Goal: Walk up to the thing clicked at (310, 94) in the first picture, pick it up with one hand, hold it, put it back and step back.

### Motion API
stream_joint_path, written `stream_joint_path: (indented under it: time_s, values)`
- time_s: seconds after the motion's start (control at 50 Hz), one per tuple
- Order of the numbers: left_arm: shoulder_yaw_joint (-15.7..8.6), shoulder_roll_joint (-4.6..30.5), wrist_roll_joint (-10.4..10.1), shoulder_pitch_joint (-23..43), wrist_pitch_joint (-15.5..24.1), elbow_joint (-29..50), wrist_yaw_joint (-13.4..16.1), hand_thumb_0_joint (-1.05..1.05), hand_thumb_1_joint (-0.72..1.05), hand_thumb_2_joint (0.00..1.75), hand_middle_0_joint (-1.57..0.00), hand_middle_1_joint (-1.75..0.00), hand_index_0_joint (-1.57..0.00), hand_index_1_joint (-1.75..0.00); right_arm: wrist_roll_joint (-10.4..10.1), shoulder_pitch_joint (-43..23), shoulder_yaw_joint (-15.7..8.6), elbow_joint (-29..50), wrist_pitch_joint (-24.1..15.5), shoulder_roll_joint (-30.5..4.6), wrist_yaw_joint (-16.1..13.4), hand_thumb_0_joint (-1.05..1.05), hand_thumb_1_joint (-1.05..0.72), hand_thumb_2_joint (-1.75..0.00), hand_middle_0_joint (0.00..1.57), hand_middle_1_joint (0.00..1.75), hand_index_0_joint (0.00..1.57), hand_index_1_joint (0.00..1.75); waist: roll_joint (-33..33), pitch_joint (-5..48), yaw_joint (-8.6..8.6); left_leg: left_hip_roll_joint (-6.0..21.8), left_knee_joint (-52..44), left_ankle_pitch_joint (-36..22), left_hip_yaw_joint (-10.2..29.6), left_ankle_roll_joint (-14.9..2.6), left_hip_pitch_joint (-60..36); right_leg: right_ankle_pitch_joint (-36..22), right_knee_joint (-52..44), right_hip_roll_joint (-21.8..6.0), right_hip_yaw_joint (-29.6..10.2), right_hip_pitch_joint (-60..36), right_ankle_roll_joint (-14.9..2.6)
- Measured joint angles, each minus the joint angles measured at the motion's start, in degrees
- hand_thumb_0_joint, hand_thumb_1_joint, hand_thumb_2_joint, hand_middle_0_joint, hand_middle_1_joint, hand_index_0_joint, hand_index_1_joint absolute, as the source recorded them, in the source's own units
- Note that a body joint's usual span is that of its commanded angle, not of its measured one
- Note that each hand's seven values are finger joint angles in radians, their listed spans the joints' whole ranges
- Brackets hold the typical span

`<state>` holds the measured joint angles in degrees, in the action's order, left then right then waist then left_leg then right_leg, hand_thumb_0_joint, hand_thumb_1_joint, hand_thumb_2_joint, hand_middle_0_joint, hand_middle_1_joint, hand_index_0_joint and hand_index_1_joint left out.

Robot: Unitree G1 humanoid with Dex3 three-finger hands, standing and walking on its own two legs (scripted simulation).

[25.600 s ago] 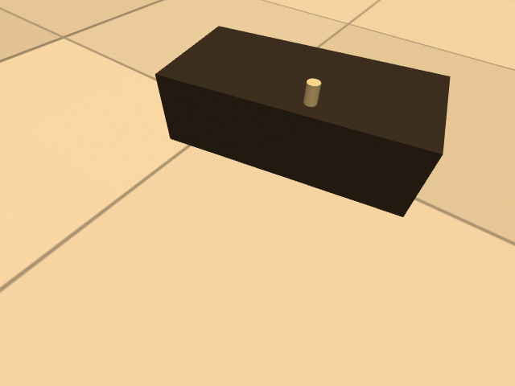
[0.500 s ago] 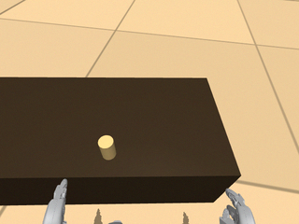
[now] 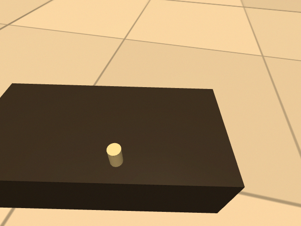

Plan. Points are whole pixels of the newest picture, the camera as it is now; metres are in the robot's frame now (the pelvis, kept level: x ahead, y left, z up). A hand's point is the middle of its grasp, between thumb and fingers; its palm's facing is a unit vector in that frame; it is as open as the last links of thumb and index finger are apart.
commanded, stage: stand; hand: left
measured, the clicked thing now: (115, 155) +0.47 +0.17 -0.29
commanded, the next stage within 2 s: none
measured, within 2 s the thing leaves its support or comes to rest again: neither
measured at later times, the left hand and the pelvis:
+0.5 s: hand out of the picture +0.05 +0.25 -0.14, palm faces -0.02 -0.94 -0.35, open 7.4 cm; pelvis +0.00 +0.00 +0.02, yaw +0 degrees
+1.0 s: hand out of the picture +0.05 +0.25 -0.14, palm faces -0.03 -0.94 -0.34, open 7.4 cm; pelvis +0.00 +0.00 +0.02, yaw +0 degrees
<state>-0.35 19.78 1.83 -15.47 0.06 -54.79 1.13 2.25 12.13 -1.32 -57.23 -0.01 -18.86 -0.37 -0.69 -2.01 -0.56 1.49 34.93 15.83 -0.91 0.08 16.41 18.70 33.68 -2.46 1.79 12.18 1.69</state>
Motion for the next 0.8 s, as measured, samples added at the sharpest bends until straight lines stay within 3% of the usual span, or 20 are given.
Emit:
stream_joint_path:
  time_s: [0.1, 0.22, 0.8]
  values:
    - [0.56, -0.58, -0.33, 1.72, 0.11, -3.95, -0.22, 0.00, 0.71, 0.86, -0.20, -0.30, -0.21, -0.30, -0.43, -0.90, 0.61, -3.08, -0.08, 0.57, 0.08, 0.01, -0.90, -0.90, 0.20, 0.30, 0.20, 0.30, -0.06, -0.40, 0.15, -0.26, -4.77, -2.48, -0.03, -0.06, -2.88, -2.53, -4.86, -0.13, 0.14, -2.93, 0.17]
    - [1.00, -0.95, -0.48, 3.83, 0.38, -7.22, -0.35, 0.00, 0.85, 0.89, -0.21, -0.30, -0.21, -0.30, -0.78, -2.31, 0.90, -5.63, -0.28, 0.79, 0.04, 0.01, -0.90, -0.90, 0.20, 0.30, 0.20, 0.30, -0.07, -0.72, 0.28, -0.45, -8.68, -4.58, -0.13, -0.06, -5.30, -4.58, -8.63, -0.22, 0.17, -5.25, 0.30]
    - [0.76, -0.51, -0.70, 6.96, 0.35, -11.96, -0.84, 0.00, 0.90, 0.90, -0.21, -0.30, -0.21, -0.30, -1.22, -4.79, 0.74, -9.61, -0.16, -0.57, 0.23, 0.00, -0.90, -0.90, 0.20, 0.30, 0.20, 0.30, 0.00, -0.84, 0.55, -0.41, -14.56, -7.76, -0.61, 0.17, -7.71, -7.41, -13.49, -0.06, -0.20, -6.95, 0.17]
